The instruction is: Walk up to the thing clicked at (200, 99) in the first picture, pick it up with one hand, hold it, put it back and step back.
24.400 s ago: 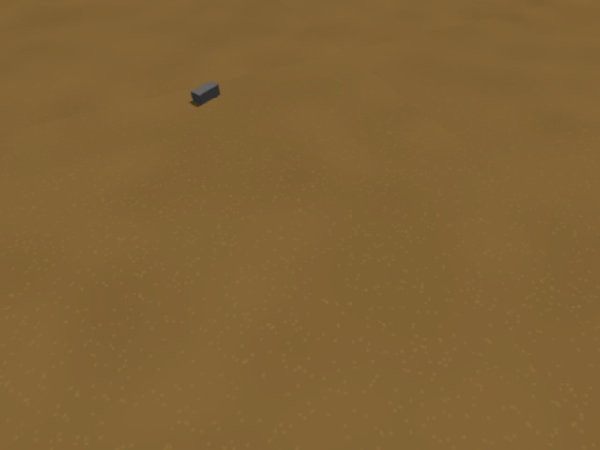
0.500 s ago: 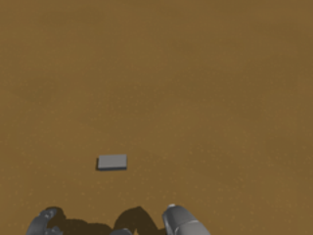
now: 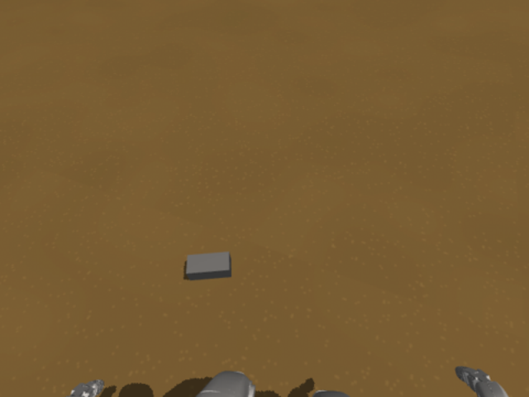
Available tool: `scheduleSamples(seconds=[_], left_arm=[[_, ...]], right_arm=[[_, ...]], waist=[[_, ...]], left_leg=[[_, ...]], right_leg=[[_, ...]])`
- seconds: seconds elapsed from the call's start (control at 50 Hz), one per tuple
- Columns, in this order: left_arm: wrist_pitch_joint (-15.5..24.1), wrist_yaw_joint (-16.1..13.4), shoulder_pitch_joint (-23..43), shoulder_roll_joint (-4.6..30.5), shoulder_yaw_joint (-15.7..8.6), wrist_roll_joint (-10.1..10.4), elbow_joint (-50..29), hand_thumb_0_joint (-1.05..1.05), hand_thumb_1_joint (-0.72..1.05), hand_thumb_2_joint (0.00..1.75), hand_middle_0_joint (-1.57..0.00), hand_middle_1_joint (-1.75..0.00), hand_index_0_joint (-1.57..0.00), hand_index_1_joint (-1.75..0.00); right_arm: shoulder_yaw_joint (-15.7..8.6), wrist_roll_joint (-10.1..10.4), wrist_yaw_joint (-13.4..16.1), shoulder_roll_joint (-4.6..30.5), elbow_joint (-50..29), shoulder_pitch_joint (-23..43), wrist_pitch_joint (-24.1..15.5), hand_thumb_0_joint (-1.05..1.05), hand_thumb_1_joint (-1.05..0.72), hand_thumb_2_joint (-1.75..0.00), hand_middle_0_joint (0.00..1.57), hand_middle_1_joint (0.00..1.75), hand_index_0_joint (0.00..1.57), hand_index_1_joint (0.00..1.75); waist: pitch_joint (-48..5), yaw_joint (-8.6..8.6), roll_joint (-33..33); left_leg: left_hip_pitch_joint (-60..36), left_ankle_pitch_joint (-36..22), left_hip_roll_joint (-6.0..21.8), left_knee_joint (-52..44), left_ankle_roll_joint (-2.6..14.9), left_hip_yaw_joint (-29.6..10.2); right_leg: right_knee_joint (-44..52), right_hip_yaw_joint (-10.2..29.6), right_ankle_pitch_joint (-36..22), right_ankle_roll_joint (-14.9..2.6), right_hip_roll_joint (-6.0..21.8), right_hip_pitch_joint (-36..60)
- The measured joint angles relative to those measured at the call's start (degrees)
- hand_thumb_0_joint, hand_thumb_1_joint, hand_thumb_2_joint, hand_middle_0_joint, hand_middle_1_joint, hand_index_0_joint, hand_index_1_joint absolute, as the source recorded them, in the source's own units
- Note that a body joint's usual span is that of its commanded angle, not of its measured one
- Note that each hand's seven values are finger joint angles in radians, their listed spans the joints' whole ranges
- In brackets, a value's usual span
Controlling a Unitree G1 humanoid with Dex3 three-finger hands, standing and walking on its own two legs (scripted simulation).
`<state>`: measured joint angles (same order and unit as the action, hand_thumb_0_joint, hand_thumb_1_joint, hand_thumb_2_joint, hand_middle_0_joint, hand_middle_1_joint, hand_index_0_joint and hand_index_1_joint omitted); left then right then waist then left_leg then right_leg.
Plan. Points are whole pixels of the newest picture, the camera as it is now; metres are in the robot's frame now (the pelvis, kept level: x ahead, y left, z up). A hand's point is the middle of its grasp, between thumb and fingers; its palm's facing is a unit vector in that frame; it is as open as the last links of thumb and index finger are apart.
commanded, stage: walk up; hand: left
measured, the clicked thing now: (209, 266) +0.63 +0.27 -0.73
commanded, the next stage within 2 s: stand in 1.72 s
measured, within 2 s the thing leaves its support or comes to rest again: neither
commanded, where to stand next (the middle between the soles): +0.26 +0.01 m, yaw +3 degrees
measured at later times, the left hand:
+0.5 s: hand out of the picture -0.09 +0.24 -0.16, palm faces +0.02 -0.93 -0.37, open 7.4 cm
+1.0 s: hand out of the picture -0.05 +0.28 -0.15, palm faces +0.02 -0.92 -0.39, open 7.4 cm
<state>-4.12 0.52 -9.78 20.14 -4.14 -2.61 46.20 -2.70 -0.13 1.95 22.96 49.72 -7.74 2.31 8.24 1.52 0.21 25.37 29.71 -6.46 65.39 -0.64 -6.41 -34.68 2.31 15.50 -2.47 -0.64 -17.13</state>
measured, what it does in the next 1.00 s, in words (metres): steps on the spot: left foot, then right foot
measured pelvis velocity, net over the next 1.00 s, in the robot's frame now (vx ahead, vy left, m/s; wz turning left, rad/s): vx -0.10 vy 0.00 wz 0.05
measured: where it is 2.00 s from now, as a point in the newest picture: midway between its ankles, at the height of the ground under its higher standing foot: outside the picture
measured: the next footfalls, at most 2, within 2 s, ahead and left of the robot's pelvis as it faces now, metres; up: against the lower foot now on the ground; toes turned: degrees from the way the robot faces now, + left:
left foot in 0.18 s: -0.06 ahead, +0.11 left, +0.00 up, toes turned +3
right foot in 0.50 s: -0.10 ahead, -0.18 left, +0.00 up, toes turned +4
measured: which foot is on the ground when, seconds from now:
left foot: up 0.00-0.16, down 0.18-0.52, up 0.54-0.80, down 0.82-1.00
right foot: down 0.00-0.20, up 0.22-0.48, down 0.50-0.86, up 0.88-1.00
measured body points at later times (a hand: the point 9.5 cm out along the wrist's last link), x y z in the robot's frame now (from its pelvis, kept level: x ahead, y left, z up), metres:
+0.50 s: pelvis -0.12 -0.04 -0.01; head -0.10 -0.02 +0.44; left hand -0.09 +0.29 -0.14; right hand +0.00 -0.35 -0.11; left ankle -0.10 +0.11 -0.73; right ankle -0.14 -0.18 -0.74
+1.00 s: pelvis -0.10 +0.00 +0.00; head -0.07 +0.01 +0.45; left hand -0.05 +0.33 -0.12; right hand -0.01 -0.31 -0.11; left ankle -0.07 +0.11 -0.73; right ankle -0.12 -0.15 -0.68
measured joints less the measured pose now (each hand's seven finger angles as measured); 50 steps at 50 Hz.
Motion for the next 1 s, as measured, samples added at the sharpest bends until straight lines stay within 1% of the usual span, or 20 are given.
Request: scheduleSamples(seconds=[0.06, 0.12, 0.18, 0.2, 0.22, 0.26, 0.3, 0.34, 0.4, 0.48, 0.52, 0.56, 0.6, 0.68, 0.78, 0.84, 0.88, 0.92, 0.96, 1.0], left_arm=[[-0.3, -0.1, 1.3, -0.4, -0.1, -0.6, -2.3, 0.01, 0.9, 0.89, -0.2, -0.3, -0.2, -0.3], [-0.2, -0.1, 2.9, -0.4, 0.0, -0.9, -4.5, 0.01, 0.9, 0.89, -0.2, -0.3, -0.2, -0.3], [-0.3, 0.3, 3.9, 0.4, 0.2, -0.4, -5.6, 0.01, 0.9, 0.89, -0.2, -0.3, -0.2, -0.3], [-0.5, 0.3, 3.9, 1.1, 0.1, -0.1, -5.2, 0.01, 0.9, 0.89, -0.2, -0.3, -0.2, -0.3], [-0.8, 0.3, 3.3, 1.2, 0.0, 0.1, -4.4, 0.01, 0.9, 0.89, -0.2, -0.3, -0.2, -0.3], [-1.6, 0.3, 1.6, 0.8, 0.0, 0.0, -2.2, 0.01, 0.9, 0.89, -0.2, -0.3, -0.2, -0.3], [-2.0, 0.7, 0.2, 0.9, -0.3, 0.4, -0.4, 0.01, 0.9, 0.89, -0.2, -0.3, -0.2, -0.3], [-1.6, 1.1, -1.6, 1.7, -0.7, 0.9, 0.5, 0.01, 0.9, 0.89, -0.2, -0.3, -0.2, -0.3], [-0.6, 1.4, -4.1, 2.8, -1.0, 1.3, 2.3, 0.01, 0.9, 0.89, -0.2, -0.3, -0.2, -0.3], [1.5, 1.3, -7.1, 3.5, -0.7, 1.3, 5.5, 0.01, 0.9, 0.89, -0.2, -0.3, -0.2, -0.3], [2.8, 0.7, -7.0, 2.2, -0.6, 0.8, 7.7, 0.01, 0.9, 0.89, -0.2, -0.3, -0.2, -0.3], [4.0, 0.5, -7.8, 1.1, -0.1, 0.3, 8.2, 0.01, 0.9, 0.89, -0.2, -0.3, -0.2, -0.3], [4.7, 0.5, -8.8, 0.6, 0.3, 0.1, 8.2, 0.01, 0.9, 0.89, -0.2, -0.3, -0.2, -0.3], [5.9, 0.3, -9.1, -0.1, 0.6, 0.5, 8.1, 0.01, 0.9, 0.89, -0.2, -0.3, -0.2, -0.3], [6.6, 0.1, -8.3, 1.2, 0.7, 0.8, 6.7, 0.01, 0.9, 0.89, -0.2, -0.3, -0.2, -0.3], [5.9, -0.1, -7.0, 2.7, 0.9, 1.3, 6.3, 0.01, 0.9, 0.89, -0.2, -0.3, -0.2, -0.3], [5.2, -0.6, -6.1, 3.4, 0.9, 1.7, 6.5, 0.01, 0.9, 0.89, -0.2, -0.3, -0.2, -0.3], [4.6, -1.0, -5.2, 3.3, 1.2, 1.8, 7.2, 0.01, 0.9, 0.89, -0.2, -0.3, -0.2, -0.3], [4.6, -0.9, -4.7, 3.7, 1.4, 1.9, 7.2, 0.01, 0.9, 0.89, -0.2, -0.3, -0.2, -0.3], [4.9, -0.5, -4.5, 4.1, 1.3, 1.9, 6.8, 0.01, 0.9, 0.89, -0.2, -0.3, -0.2, -0.3]], right_arm=[[0.1, 0.0, 0.7, 0.8, -0.1, -1.5, -0.6, 0.01, -0.9, -0.9, 0.2, 0.3, 0.2, 0.3], [0.1, -0.4, 1.1, 0.7, 0.3, -2.9, -1.1, 0.01, -0.9, -0.9, 0.2, 0.3, 0.2, 0.3], [0.1, -1.3, 0.7, -0.2, 1.3, -4.0, -1.7, 0.01, -0.9, -0.9, 0.2, 0.3, 0.2, 0.3], [0.1, -1.7, 0.5, -1.3, 1.8, -3.9, -1.6, 0.01, -0.9, -0.9, 0.2, 0.3, 0.2, 0.3], [0.2, -2.3, 0.2, -2.1, 2.0, -4.2, -1.6, 0.01, -0.9, -0.9, 0.2, 0.3, 0.2, 0.3], [0.6, -2.8, -0.4, -2.5, 1.8, -5.5, -1.6, 0.01, -0.9, -0.9, 0.2, 0.3, 0.21, 0.3], [0.7, -3.1, -0.3, -2.9, 2.1, -6.2, -1.9, 0.01, -0.9, -0.9, 0.2, 0.3, 0.21, 0.3], [0.9, -3.1, -0.3, -3.3, 2.3, -6.3, -2.2, 0.01, -0.9, -0.9, 0.21, 0.3, 0.21, 0.3], [0.7, -2.9, -0.9, -3.3, 1.5, -5.4, -2.7, 0.01, -0.9, -0.9, 0.21, 0.3, 0.21, 0.3], [0.1, -3.2, -2.1, -2.0, -0.7, -3.3, -2.5, 0.01, -0.9, -0.9, 0.21, 0.3, 0.21, 0.3], [-0.5, -2.8, -2.2, -0.5, -1.2, -2.4, -1.9, 0.01, -0.9, -0.9, 0.21, 0.3, 0.21, 0.3], [-0.9, -2.2, -2.1, 0.2, -0.7, -3.1, -1.1, 0.01, -0.9, -0.9, 0.2, 0.3, 0.21, 0.3], [-0.9, -1.9, -2.4, 0.5, 0.3, -3.7, -0.7, 0.01, -0.9, -0.9, 0.2, 0.3, 0.2, 0.3], [-1.4, -1.5, -3.1, 1.4, 1.4, -4.7, -1.1, 0.01, -0.9, -0.9, 0.2, 0.3, 0.2, 0.3], [-1.6, -1.8, -3.9, 1.0, 2.6, -5.1, -1.2, 0.01, -0.9, -0.9, 0.2, 0.3, 0.2, 0.3], [-1.8, -1.9, -4.2, -0.2, 3.0, -4.7, -1.9, 0.01, -0.9, -0.9, 0.2, 0.3, 0.2, 0.3], [-1.7, -2.2, -4.2, -1.5, 2.8, -4.1, -2.7, 0.01, -0.9, -0.9, 0.2, 0.3, 0.2, 0.3], [-1.5, -2.0, -4.4, -2.1, 2.1, -4.6, -3.2, 0.01, -0.9, -0.9, 0.2, 0.3, 0.2, 0.3], [-1.2, -1.8, -4.3, -2.9, 2.0, -5.2, -3.3, 0.01, -0.9, -0.9, 0.2, 0.3, 0.21, 0.3], [-0.8, -1.8, -4.0, -3.3, 2.0, -5.8, -3.5, 0.01, -0.9, -0.9, 0.2, 0.3, 0.21, 0.3]], waist=[[0.3, -0.22, -0.2], [1.3, -0.84, 0.0], [2.2, -1.27, 1.9], [3.0, -0.73, 4.3], [2.8, -0.31, 5.4], [1.2, -1.6, 4.3], [-0.1, -2.36, 3.2], [-1.4, -1.51, 3.4], [-2.5, -0.75, 3.5], [-3.3, -0.17, 2.4], [-2.5, -0.77, -1.5], [-3.4, -0.75, -3.5], [-4.6, 0.72, -3.2], [-4.6, 0.66, -4.2], [-3.3, 0.42, -3.9], [-2.2, 0.02, -1.7], [-1.3, 0.11, 0.7], [-1.7, -1.01, 0.2], [-2.1, -1.58, 0.3], [-2.5, -1.75, 1.1]], left_leg=[[-3.0, 0.3, 1.0, -3.0, -0.83, 0.2], [-7.6, 0.6, 3.6, -14.3, -0.98, 2.8], [-13.0, -6.9, 4.3, -28.7, 0.55, 5.2], [-13.9, -8.3, 3.0, -29.6, 1.26, 6.4], [-14.0, -8.7, 2.7, -29.6, 1.65, 7.2], [-13.2, -8.9, 4.2, -28.9, 2.14, 6.0], [-13.1, -10.2, 5.9, -30.1, 1.94, 4.6], [-12.9, -11.8, 7.0, -32.0, 1.31, 5.0], [-12.1, -13.0, 8.1, -33.0, 0.73, 5.7], [-9.8, -11.7, 9.7, -29.5, 0.53, 7.4], [-8.2, -9.6, 11.8, -25.3, 1.0, 5.5], [-6.4, -3.9, 10.5, -20.7, 1.34, 2.8], [-4.7, -1.4, 7.9, -16.2, 1.23, 2.5], [-2.9, -4.1, 6.8, -14.8, 0.77, 2.1], [-4.2, -5.8, 7.9, -22.6, 0.35, 3.7], [-6.6, -14.7, 6.8, -28.9, 0.58, 5.5], [-7.4, -14.7, 5.5, -28.8, 1.13, 7.4], [-7.7, -13.7, 6.3, -28.7, 1.92, 6.9], [-8.9, -14.1, 6.9, -30.6, 2.27, 6.8], [-10.2, -14.8, 7.0, -32.7, 1.99, 7.2]], right_leg=[[0.8, -1.3, -2.2, -0.07, 0.0, -2.2], [0.1, -3.6, -3.5, -0.11, 0.3, -4.3], [-3.5, -4.9, -3.2, 0.38, 1.5, -6.7], [-4.9, -3.6, -2.9, 0.43, 2.5, -7.1], [-7.0, -1.9, 1.3, 0.66, 2.0, -7.8], [-15.7, 0.1, 10.2, 1.46, -1.2, -9.6], [-24.2, 2.9, 11.5, 1.68, -3.8, -9.9], [-28.6, 5.8, 9.9, 1.67, -4.7, -9.2], [-22.4, 6.1, 9.3, 2.53, -2.4, -4.2], [-2.9, 2.4, 11.5, 2.7, 1.0, 5.4], [1.8, 0.4, 5.0, 3.12, -1.1, 8.0], [1.6, -0.6, 4.9, 3.08, -1.6, 8.1], [1.1, 0.6, 5.3, 2.41, -0.6, 7.5], [3.3, 0.2, 4.3, 3.0, 0.8, 8.4], [2.4, -0.7, 5.3, 4.41, 2.2, 8.3], [-1.3, -0.6, 7.9, 5.2, 4.2, 7.2], [-8.4, 1.5, 10.1, 2.93, 4.9, 4.4], [-17.2, 1.6, 14.5, 1.42, 2.1, 0.7], [-22.5, 1.0, 14.9, 0.59, 0.5, -2.2], [-22.7, 0.2, 12.9, 0.33, 0.7, -4.1]])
